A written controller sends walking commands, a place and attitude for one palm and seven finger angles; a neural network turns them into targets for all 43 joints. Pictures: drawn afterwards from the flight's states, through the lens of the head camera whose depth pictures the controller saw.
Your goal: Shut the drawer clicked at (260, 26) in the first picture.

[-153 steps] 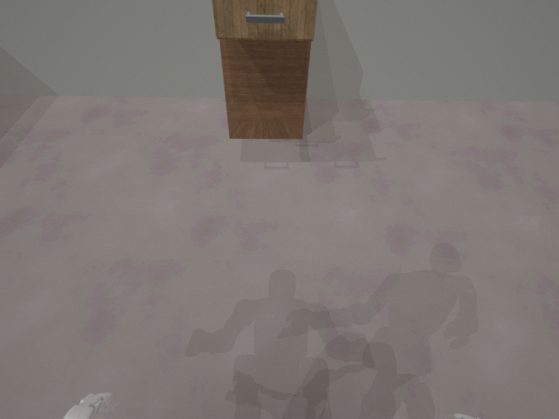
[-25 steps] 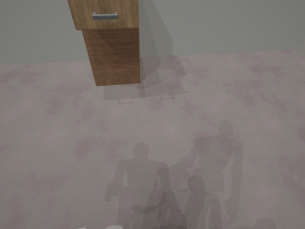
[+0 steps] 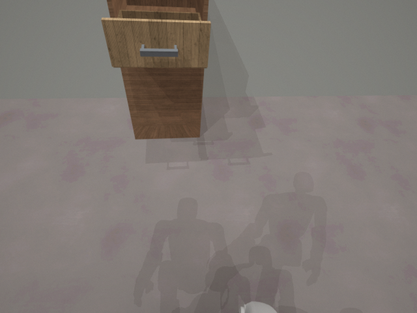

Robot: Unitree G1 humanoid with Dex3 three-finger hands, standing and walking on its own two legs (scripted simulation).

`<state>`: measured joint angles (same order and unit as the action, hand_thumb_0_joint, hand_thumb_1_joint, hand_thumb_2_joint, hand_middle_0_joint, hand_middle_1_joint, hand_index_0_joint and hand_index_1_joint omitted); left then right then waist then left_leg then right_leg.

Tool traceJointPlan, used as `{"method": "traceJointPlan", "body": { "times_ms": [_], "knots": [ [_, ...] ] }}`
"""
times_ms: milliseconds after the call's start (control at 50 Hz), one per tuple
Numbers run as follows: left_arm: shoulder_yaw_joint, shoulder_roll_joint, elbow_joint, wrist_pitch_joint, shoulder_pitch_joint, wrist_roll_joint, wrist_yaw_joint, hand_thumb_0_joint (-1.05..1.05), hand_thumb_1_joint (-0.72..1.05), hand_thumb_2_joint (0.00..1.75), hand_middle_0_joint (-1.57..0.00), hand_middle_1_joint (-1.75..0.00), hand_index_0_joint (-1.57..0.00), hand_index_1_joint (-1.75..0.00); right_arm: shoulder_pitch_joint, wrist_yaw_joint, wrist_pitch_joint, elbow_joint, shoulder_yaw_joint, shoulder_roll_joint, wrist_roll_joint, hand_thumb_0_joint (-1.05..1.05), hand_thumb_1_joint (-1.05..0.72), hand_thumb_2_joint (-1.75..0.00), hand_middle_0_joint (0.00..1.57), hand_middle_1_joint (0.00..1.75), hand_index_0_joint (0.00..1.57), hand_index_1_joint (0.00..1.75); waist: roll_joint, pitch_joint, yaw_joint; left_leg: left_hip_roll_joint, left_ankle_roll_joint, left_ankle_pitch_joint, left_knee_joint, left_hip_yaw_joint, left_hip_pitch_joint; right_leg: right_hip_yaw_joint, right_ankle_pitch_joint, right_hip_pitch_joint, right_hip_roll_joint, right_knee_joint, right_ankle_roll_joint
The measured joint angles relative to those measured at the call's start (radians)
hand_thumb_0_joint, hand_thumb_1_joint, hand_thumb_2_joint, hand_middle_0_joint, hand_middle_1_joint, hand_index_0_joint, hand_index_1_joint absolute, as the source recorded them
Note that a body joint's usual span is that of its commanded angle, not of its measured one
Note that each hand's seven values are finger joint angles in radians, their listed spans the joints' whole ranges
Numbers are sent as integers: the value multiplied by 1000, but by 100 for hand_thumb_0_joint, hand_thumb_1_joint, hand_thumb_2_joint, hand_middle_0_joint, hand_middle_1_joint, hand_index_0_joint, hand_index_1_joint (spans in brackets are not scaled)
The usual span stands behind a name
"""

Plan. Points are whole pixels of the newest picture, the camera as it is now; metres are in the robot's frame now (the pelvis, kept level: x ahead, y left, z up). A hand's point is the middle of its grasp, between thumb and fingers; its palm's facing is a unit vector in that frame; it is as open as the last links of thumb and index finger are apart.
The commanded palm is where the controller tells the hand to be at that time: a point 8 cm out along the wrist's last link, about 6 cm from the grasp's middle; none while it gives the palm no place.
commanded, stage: walk to a spot facing it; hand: left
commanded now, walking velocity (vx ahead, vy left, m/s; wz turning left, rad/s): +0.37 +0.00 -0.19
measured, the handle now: (159, 49) +0.98 +0.25 +0.01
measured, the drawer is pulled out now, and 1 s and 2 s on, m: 0.28 0.28 0.28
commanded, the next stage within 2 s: take the last steps up to it in 0.66 s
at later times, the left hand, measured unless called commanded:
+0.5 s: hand (165, 251) +0.29 +0.12 -0.17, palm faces +0.02 -0.97 -0.23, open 7.1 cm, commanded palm none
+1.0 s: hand (148, 222) +0.37 +0.18 -0.19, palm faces +0.16 -0.97 -0.16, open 7.4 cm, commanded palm none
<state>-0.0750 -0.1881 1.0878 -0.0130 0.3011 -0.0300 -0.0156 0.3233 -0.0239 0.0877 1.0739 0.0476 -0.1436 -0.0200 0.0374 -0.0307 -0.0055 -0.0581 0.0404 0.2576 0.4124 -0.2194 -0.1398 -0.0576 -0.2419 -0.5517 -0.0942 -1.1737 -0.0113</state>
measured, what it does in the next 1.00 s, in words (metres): walks ahead: right foot, then left foot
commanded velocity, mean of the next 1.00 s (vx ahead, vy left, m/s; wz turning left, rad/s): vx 0.30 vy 0.00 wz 0.12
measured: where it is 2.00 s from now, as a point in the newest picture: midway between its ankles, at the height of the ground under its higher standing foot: (201, 228)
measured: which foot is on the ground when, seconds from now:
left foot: down 0.00-0.30, up 0.32-0.76, down 0.78-1.00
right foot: up 0.00-0.26, down 0.28-0.78, up 0.80-1.00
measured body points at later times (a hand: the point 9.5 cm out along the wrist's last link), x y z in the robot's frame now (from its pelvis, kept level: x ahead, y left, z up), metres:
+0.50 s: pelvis +0.22 -0.07 -0.01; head +0.22 -0.08 +0.44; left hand +0.29 +0.17 -0.15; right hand +0.21 -0.29 -0.17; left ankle +0.23 +0.08 -0.65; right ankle +0.23 -0.15 -0.74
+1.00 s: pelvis +0.39 +0.01 -0.01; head +0.40 +0.02 +0.44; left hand +0.36 +0.23 -0.17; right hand +0.48 -0.23 -0.15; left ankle +0.44 +0.08 -0.74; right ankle +0.40 -0.14 -0.67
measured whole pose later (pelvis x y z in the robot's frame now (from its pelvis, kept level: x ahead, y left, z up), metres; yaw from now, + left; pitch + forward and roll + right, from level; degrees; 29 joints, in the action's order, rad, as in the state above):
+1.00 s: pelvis +0.39 +0.01 -0.01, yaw +5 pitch -2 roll -1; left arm -0.05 -0.17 1.09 -0.02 0.30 -0.02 0.01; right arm 0.20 -0.02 0.06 1.03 0.05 -0.16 -0.01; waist 0.02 -0.05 -0.02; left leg 0.00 0.09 0.18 0.46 -0.16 -0.25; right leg -0.07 -0.34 -0.46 -0.11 -1.10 -0.03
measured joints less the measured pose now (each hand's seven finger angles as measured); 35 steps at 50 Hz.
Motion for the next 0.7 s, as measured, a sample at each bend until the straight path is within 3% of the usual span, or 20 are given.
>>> {"method": "traceJointPlan", "body": {
  "times_ms": [120,240,280,300,340,380,420,500,560,700],
  "knots": [
    [1,6,-37,15,-87,2,-7,1,91,90,-19,-30,-20,-30,99,4,-11,70,-7,19,1,0,-93,-90,20,30,20,30,-12,-9,20,12,-25,26,-100,-31,128,-23,91,-41,-34,254,-14],
    [8,18,-59,3,-169,5,-10,1,91,90,-19,-30,-20,-30,158,11,-22,107,-8,29,-8,0,-91,-90,20,30,20,30,-43,-33,70,-18,-81,134,-61,-56,213,-69,60,54,3,519,23],
    [11,15,-72,-23,-182,1,-11,1,91,90,-19,-30,-20,-30,183,15,-27,120,-8,36,-4,1,-91,-90,20,30,21,30,-49,-32,71,-49,-94,209,62,-51,196,-88,73,127,28,596,50],
    [8,16,-76,-40,-190,-1,-7,1,91,90,-19,-30,-20,-30,181,18,-35,129,-9,39,1,1,-91,-90,20,30,21,30,-55,-35,62,-75,-79,227,204,-31,145,-93,81,124,37,566,65],
    [9,23,-80,-62,-193,8,0,0,91,90,-19,-30,-20,-30,149,23,-54,130,-10,36,9,1,-91,-90,20,30,21,30,-62,-49,55,-78,-51,240,554,79,-1,-105,23,139,47,508,81],
    [12,32,-73,-64,-175,14,7,0,91,90,-19,-30,-20,-30,106,23,-63,116,-2,27,10,1,-91,-90,20,30,20,30,-64,-47,49,-71,-35,170,778,134,-136,-113,-6,193,57,536,79],
    [8,39,-61,-65,-141,21,21,0,92,90,-20,-30,-20,-30,57,21,-65,87,5,14,5,1,-91,-90,20,30,20,29,-66,-33,44,-78,-32,89,845,154,-247,-118,3,251,68,600,72],
    [6,20,-32,-68,-74,13,33,-2,95,90,-20,-30,-21,-30,-28,22,-66,20,17,-11,-2,1,-91,-90,20,30,20,29,-72,7,44,-97,-47,-12,775,164,-401,-138,13,352,86,719,71],
    [15,20,-8,-67,-26,10,31,-1,94,90,-20,-30,-21,-30,-76,27,-71,-16,25,-28,-3,1,-92,-90,20,30,20,29,-75,27,39,-104,-60,-67,671,154,-454,-157,6,417,91,779,61],
    [33,37,28,-67,62,4,30,0,92,90,-20,-30,-20,-30,-154,51,-74,-53,19,-49,-1,1,-92,-90,20,30,20,29,-58,8,-11,-84,-42,-85,336,116,-396,-206,-70,539,78,813,12]
  ]
}}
